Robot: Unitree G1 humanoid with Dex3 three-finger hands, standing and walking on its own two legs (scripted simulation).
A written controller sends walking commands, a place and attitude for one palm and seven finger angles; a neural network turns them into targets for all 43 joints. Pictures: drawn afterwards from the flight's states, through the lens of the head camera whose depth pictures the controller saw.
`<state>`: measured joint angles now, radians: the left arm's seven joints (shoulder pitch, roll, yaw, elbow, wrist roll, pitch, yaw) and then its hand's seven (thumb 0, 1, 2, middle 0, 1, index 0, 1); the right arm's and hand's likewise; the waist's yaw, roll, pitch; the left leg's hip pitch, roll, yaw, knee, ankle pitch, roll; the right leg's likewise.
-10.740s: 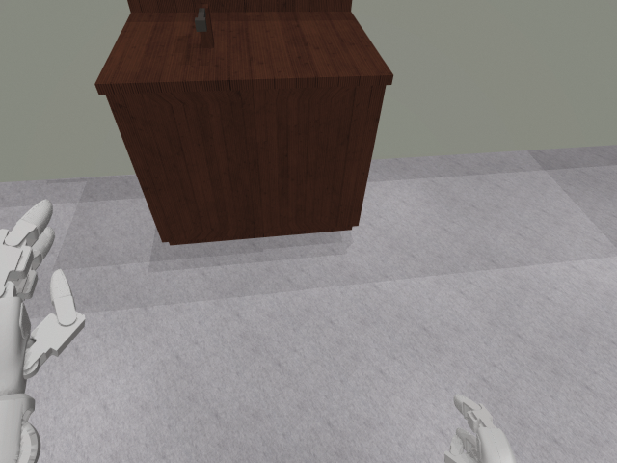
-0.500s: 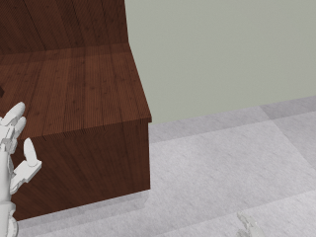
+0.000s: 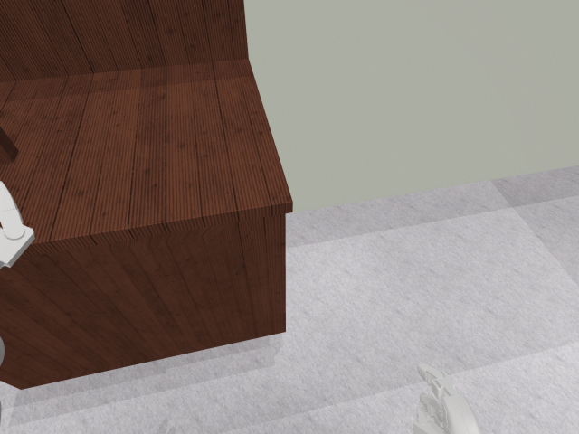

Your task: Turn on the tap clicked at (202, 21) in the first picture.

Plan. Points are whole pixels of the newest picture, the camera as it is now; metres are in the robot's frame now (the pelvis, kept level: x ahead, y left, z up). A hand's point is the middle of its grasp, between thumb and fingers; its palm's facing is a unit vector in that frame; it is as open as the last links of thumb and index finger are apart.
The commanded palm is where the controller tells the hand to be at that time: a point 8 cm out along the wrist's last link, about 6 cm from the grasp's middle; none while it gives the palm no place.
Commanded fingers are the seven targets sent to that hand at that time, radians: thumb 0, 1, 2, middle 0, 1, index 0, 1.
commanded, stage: look again from close up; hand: left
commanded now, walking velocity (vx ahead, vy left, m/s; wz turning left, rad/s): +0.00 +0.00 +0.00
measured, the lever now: out of the picture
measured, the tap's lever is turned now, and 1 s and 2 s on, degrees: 0 0 0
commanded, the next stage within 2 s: shuffle to correct the standing spot in 0.16 s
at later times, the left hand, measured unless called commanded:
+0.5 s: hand (47, 242) +0.26 +0.29 +0.17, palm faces +0.37 -0.84 -0.40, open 7.4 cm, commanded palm +0.21 +0.33 +0.18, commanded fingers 0.00 0.90 0.90 -0.20 -0.30 -0.20 -0.30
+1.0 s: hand out of the picture +0.24 +0.34 +0.17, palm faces +0.41 -0.82 -0.39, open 7.4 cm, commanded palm +0.19 +0.37 +0.18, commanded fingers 0.00 0.90 0.90 -0.20 -0.30 -0.20 -0.30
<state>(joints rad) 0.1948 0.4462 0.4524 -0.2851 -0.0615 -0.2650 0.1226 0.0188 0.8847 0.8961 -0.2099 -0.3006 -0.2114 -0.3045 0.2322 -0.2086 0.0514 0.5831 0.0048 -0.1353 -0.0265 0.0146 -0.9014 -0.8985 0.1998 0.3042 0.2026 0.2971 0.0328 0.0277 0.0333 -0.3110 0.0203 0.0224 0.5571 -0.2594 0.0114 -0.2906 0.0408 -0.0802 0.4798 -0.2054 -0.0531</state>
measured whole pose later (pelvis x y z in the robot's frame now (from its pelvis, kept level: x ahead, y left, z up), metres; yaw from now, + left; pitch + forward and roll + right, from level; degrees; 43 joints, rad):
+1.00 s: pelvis +0.02 +0.09 -0.02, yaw -1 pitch +0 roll -3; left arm 0.48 0.38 0.39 -0.54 -0.06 -0.23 0.16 0.02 0.89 0.90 -0.21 -0.30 -0.21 -0.30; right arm 0.22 -0.24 0.00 0.57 0.00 -0.04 -0.01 0.01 -0.90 -0.90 0.20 0.30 0.20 0.30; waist 0.01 0.04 0.04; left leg -0.35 -0.07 0.06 0.75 -0.43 0.04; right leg -0.32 -0.06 -0.02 0.64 -0.32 0.07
